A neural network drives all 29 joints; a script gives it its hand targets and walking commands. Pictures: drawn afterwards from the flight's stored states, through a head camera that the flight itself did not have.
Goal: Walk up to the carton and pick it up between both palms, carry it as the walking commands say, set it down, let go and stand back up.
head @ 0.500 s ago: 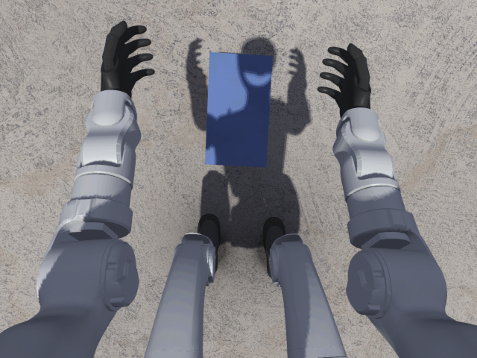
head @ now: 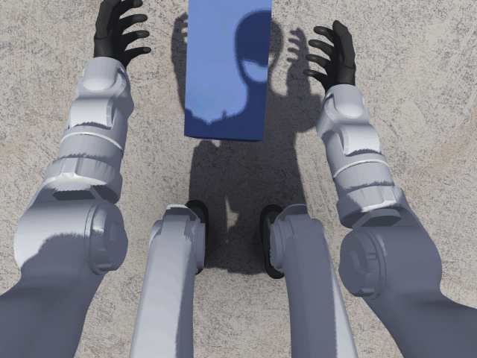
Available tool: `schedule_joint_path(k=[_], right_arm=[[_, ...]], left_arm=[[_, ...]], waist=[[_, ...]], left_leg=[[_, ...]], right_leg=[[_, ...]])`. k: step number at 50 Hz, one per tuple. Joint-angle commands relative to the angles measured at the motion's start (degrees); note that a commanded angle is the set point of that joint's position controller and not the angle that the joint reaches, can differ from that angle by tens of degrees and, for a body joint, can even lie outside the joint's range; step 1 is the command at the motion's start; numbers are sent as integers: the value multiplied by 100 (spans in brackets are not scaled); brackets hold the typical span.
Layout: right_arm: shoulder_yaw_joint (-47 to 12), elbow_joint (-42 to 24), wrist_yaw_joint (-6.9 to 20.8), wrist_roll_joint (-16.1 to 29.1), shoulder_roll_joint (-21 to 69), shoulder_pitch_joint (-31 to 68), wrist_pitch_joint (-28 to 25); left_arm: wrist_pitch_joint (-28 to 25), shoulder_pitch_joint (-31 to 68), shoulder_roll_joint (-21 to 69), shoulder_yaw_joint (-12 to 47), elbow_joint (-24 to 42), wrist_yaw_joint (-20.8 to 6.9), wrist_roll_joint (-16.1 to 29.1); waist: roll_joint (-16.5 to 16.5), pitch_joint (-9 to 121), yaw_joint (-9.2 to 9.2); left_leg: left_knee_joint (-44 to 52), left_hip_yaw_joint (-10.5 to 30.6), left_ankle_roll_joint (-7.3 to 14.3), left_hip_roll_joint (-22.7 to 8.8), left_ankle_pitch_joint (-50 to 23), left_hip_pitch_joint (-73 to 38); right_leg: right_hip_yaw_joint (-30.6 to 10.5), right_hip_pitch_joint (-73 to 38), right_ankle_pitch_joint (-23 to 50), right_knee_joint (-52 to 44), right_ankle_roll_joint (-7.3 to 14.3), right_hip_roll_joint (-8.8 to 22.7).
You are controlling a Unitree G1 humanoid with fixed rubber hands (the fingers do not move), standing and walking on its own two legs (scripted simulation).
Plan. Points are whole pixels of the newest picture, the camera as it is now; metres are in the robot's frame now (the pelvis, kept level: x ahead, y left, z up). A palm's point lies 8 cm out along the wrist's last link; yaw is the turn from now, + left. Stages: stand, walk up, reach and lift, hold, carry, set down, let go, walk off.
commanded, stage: reach and lift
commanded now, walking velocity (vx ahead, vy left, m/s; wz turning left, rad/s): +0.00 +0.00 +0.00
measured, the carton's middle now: (228, 78) +0.55 +0.02 -0.41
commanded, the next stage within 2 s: none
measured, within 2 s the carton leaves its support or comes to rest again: leaves its support in 1.86 s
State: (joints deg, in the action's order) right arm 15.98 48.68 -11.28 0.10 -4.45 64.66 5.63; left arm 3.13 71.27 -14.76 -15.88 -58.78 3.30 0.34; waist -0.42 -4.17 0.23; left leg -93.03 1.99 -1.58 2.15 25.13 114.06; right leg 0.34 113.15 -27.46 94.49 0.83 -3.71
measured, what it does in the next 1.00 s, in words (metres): lowers itself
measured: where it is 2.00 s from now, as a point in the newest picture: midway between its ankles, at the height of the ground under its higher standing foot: (235, 251)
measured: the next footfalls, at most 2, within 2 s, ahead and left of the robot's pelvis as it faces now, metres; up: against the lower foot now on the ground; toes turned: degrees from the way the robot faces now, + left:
none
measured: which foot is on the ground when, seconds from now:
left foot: down 0.00-1.00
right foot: down 0.00-1.00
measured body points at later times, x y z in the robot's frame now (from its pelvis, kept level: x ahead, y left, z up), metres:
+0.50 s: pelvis -0.02 +0.03 -0.13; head +0.34 +0.03 +0.13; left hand +0.54 +0.18 -0.29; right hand +0.51 -0.13 -0.30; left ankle +0.11 +0.12 -0.49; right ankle +0.10 -0.10 -0.49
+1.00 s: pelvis -0.01 +0.01 -0.17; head +0.37 +0.01 +0.07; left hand +0.54 +0.17 -0.37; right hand +0.53 -0.17 -0.36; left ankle +0.11 +0.12 -0.49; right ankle +0.10 -0.10 -0.49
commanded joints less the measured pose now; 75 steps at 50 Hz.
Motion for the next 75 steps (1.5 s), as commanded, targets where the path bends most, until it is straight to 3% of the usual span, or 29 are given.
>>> schedule_joint_path(k=[1, 3, 5, 6, 7, 8, 10, 11, 15, 18, 25, 27, 29, 34, 35, 36, 40, 41, 45, 49, 51, 55, 59, 61, 65, 68, 70, 75], right_arm=[[-618, -2153, -307, 710, -1172, 2424, 81], [-1000, -2502, -397, 1116, -1253, 2672, 346], [-1276, -2435, -466, 1432, -1258, 3044, 632], [-1402, -2257, -478, 1535, -1277, 3251, 757], [-1047, -1726, -450, 1315, -1340, 3249, 821], [-852, -1848, -422, 1132, -1380, 3104, 753], [-824, -788, -271, 1126, -1170, 2805, 573], [-769, -526, -207, 1048, -1145, 2763, 428], [-461, 657, 43, 743, -1221, 2472, -13], [-304, 661, 88, 670, -1587, 2647, -245], [-592, 462, 153, 1118, -1824, 3606, -378], [-748, 429, 174, 1287, -1822, 3863, -369], [-780, 917, 235, 1322, -1700, 3795, -353], [-1117, 1343, 343, 1605, -1370, 3294, -487], [-1151, 1312, 335, 1613, -1388, 3240, -525], [-1161, 1246, 307, 1597, -1418, 3167, -558], [-1033, 836, 157, 1396, -1438, 2838, -695], [-1073, 772, 142, 1416, -1349, 2787, -726], [-1354, 1012, 223, 1550, -827, 2389, -641], [-1603, 985, 322, 1816, -535, 2530, -523], [-1791, 607, 317, 1995, -462, 2974, -546], [-1920, 463, 308, 2017, -379, 3671, -561], [-1579, 1231, 344, 1684, -394, 3597, -462], [-1278, 1548, 346, 1483, -427, 3401, -449], [-578, 1825, 167, 986, -850, 3087, -478], [-563, 1867, 322, 699, -236, 3233, -503], [-637, 1649, 520, 543, 612, 3680, -522], [-1163, 955, 1031, 459, 2884, 4510, -638]], left_arm=[[153, 2272, -1370, 633, 1748, 254, 863], [385, 2541, -1525, 898, 2194, 374, 1232], [619, 2926, -1651, 995, 2402, 482, 1445], [723, 3187, -1664, 1049, 2440, 520, 1527], [729, 3143, -1647, 893, 1987, 549, 1361], [688, 3185, -1717, 745, 2333, 558, 1199], [584, 2939, -1361, 776, 1358, 515, 1020], [477, 2941, -1222, 786, 1161, 498, 966], [140, 2591, -912, 865, -23, 412, 789], [-3, 2660, -913, 954, -117, 413, 898], [-27, 3367, -946, 1404, -30, 462, 1249], [-31, 3617, -1009, 1528, 74, 466, 1395], [-38, 3612, -921, 1623, -189, 433, 1397], [-342, 3494, -1164, 1533, 102, 423, 1303], [-395, 3404, -1237, 1427, 140, 428, 1292], [-435, 3271, -1225, 1412, 94, 423, 1332], [-397, 2699, -1011, 1533, -356, 284, 1535], [-395, 2560, -943, 1555, -416, 247, 1555], [-400, 2087, -901, 1441, -478, 171, 1424], [-500, 2424, -1049, 1245, -38, 212, 1223], [-533, 2814, -957, 1347, 176, 211, 1316], [-385, 3112, -542, 1697, -209, 44, 1533], [-261, 3065, -469, 1613, -857, -61, 1417], [-328, 3239, -573, 1400, -732, 16, 1202], [-417, 3449, -865, 1009, -487, 304, 760], [-373, 3557, 122, 1457, -484, 191, 889], [-343, 3833, 1104, 1673, -380, 0, 888], [-268, 3897, 3562, 1755, -494, -485, 715]], waist=[[162, 9504, 3], [55, 10747, -67], [-21, 11256, -175], [-7, 11203, -200], [26, 9957, -131], [-88, 9734, -164], [-340, 7839, -184], [-301, 7320, -134], [-281, 6164, 157], [-248, 6212, 328], [-438, 6215, 219], [-360, 6370, 200], [-393, 5705, 237], [-344, 5916, -37], [-303, 6010, -158], [-216, 6110, -145], [-15, 6263, 255], [10, 6327, 245], [114, 5949, -189], [-22, 5852, -629], [-64, 6071, -656], [10, 5443, -411], [127, 4308, -168], [58, 4229, -121], [-429, 4281, -85], [-597, 3927, 227], [-448, 4056, 366], [-12, 4466, 217]], left_leg=[[-161, -586, 137, 249, -1199, -3763], [-503, -621, 119, 195, -1368, -4645], [-846, -634, 77, 123, -1377, -5032], [-971, -639, 63, 87, -1293, -5124], [-1013, -585, 102, 105, -1375, -4546], [-969, -536, 130, 154, -1427, -4646], [-1037, -431, 137, 81, -853, -3937], [-1175, -351, 138, 89, -853, -3700], [-1566, -166, 60, 71, -922, -3298], [-1798, -47, 17, 95, -1178, -3454], [-1898, 42, 31, 26, -614, -3619], [-2001, 49, 44, -13, -625, -3737], [-2084, 93, 53, -64, -570, -3451], [-2505, 103, 63, -49, -1568, -3606], [-2566, 62, 55, -18, -1746, -3488], [-2613, 53, 56, -10, -1931, -3409], [-2797, 51, 95, 0, -2202, -2859], [-2838, 10, 104, 14, -2249, -2717], [-2785, -193, 170, 36, -2054, -2230], [-2723, -322, 169, -13, -1790, -2258], [-2764, -362, 170, -21, -1814, -2272], [-2732, -398, 229, -61, -1261, -1748], [-2492, -314, 247, -100, -321, -1370], [-2381, -266, 194, -64, -192, -1474], [-2246, -198, 26, 74, -261, -1774], [-2154, -98, 0, 186, -261, -1671], [-2241, -20, 11, 250, -437, -1707], [-2524, 21, 145, 516, -1419, -1958]], right_leg=[[93, -5152, 1726, -109, -405, -145], [142, -5520, 1698, 162, -333, -151], [40, -5688, 1679, 456, -242, -145], [-16, -5692, 1625, 581, -189, -122], [62, -5068, 1704, 731, -236, -101], [100, -4852, 1757, 769, -303, -109], [92, -3328, 977, 859, -259, -41], [72, -2915, 881, 948, -243, -15], [171, -1857, 668, 1283, -216, -35], [298, -1641, 764, 1576, -260, -59], [398, -1283, 122, 1897, -223, 17], [411, -1379, 115, 2029, -226, 37], [403, -1053, 35, 2152, -233, 85], [242, -822, 786, 2462, -314, 55], [192, -986, 936, 2515, -315, 36], [174, -1130, 1143, 2551, -332, 19], [164, -1700, 1803, 2550, -369, -31], [135, -1937, 1975, 2548, -365, -51], [12, -2135, 2006, 2478, -355, -134], [-114, -2048, 1688, 2429, -327, -168], [-131, -2226, 1744, 2428, -317, -177], [-129, -2105, 1369, 2284, -293, -141], [-76, -1393, 377, 2130, -264, -108], [-44, -1254, 178, 2104, -254, -129], [20, -1042, 116, 2081, -175, -177], [115, -628, 115, 2095, -90, -214], [176, -524, 251, 2214, -126, -266], [272, -742, 1058, 2517, -260, -484]])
